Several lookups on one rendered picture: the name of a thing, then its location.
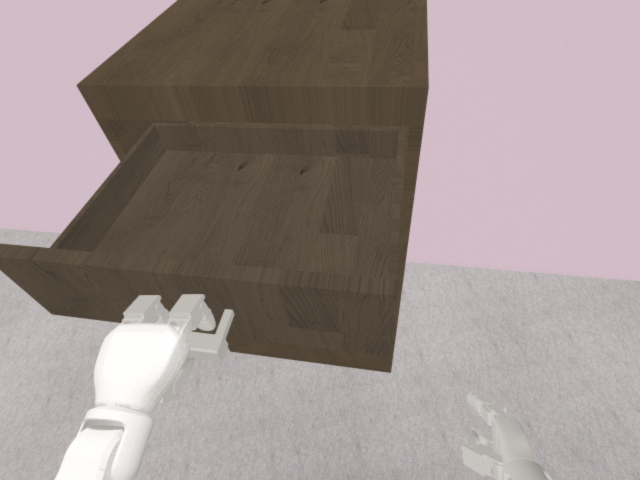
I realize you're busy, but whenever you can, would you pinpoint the drawer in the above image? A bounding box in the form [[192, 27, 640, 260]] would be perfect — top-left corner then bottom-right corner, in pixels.
[[0, 122, 405, 357]]

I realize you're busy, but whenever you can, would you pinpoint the robot left forearm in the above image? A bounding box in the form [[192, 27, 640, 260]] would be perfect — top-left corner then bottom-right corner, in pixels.
[[54, 406, 154, 480]]

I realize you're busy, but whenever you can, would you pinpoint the cabinet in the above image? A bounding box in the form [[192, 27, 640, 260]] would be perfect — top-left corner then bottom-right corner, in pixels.
[[76, 0, 429, 373]]

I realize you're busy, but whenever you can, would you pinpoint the handle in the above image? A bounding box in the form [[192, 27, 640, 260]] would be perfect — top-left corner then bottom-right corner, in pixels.
[[187, 309, 235, 362]]

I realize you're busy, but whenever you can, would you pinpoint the robot right forearm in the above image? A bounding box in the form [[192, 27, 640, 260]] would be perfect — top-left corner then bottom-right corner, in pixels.
[[502, 459, 552, 480]]

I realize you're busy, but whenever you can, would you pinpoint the right robot hand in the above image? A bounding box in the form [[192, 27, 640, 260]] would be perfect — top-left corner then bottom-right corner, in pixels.
[[461, 392, 538, 480]]

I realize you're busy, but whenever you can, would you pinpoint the left robot hand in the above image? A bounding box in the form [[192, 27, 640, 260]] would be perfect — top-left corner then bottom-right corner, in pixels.
[[94, 294, 216, 415]]

